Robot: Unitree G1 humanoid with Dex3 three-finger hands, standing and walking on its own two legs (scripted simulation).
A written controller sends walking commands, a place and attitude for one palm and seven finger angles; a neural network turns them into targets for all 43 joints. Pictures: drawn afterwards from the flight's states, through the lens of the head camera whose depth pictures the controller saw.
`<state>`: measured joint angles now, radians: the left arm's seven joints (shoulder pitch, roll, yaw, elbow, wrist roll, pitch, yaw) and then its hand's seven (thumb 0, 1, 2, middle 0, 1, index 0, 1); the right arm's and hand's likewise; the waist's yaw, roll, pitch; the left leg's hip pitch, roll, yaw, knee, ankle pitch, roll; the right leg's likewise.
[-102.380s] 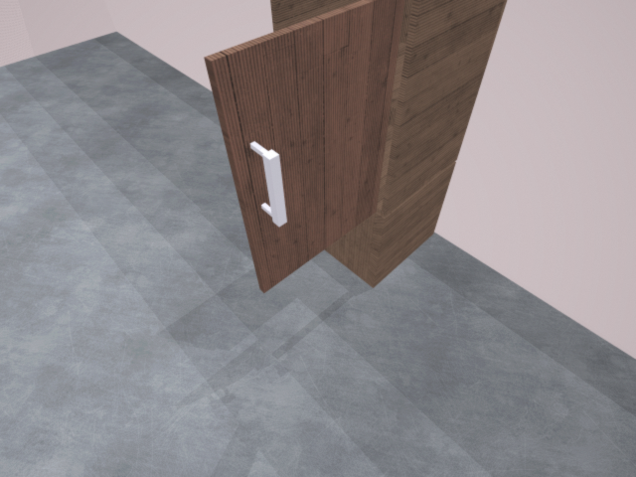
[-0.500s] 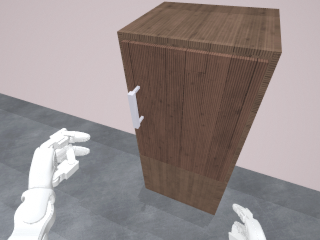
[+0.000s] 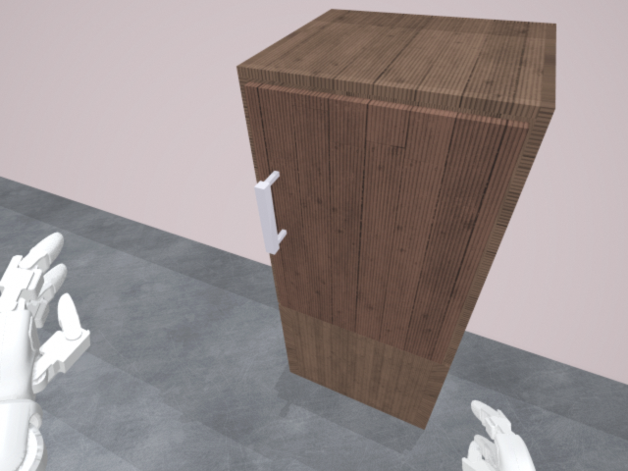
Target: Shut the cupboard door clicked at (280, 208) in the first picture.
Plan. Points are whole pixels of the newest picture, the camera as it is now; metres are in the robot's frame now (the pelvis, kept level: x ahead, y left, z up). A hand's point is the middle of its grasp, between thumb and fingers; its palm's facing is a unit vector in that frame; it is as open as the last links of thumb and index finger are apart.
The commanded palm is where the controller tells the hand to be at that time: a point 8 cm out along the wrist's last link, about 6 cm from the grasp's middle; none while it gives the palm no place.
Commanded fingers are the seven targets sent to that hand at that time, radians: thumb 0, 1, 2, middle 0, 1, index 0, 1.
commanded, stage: draw the hand back to the body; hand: left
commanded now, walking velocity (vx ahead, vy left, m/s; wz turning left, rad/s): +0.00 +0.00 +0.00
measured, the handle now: (273, 213) +0.57 +0.17 +0.01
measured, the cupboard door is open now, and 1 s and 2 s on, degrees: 0 0 0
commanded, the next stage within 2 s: step back with the hand held close in 0.10 s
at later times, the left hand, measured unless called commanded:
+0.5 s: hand (72, 341) +0.18 +0.27 +0.15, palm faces +0.42 -0.77 -0.47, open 7.4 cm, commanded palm +0.13 +0.31 +0.17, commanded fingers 0.00 0.90 0.90 -0.20 -0.30 -0.20 -0.30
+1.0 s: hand (23, 398) +0.12 +0.28 +0.16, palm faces +0.49 -0.76 -0.43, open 7.4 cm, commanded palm +0.06 +0.31 +0.17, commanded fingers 0.00 0.90 0.90 -0.20 -0.30 -0.20 -0.30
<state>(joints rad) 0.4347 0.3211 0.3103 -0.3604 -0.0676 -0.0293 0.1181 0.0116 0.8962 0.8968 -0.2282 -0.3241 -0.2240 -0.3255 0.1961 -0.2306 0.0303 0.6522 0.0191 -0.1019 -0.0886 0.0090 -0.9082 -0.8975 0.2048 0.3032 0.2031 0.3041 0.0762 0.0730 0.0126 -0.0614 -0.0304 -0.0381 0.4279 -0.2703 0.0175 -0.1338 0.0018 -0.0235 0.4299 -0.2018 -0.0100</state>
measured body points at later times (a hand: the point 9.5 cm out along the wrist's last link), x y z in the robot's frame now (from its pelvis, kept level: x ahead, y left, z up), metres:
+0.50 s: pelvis -0.01 +0.01 -0.01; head -0.01 -0.01 +0.44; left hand +0.16 +0.31 +0.18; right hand +0.16 -0.24 -0.10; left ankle -0.02 +0.11 -0.74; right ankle +0.03 -0.11 -0.74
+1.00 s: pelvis -0.07 +0.01 -0.02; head -0.09 +0.02 +0.43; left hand +0.09 +0.31 +0.18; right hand +0.08 -0.24 -0.10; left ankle -0.02 +0.11 -0.74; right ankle +0.03 -0.11 -0.74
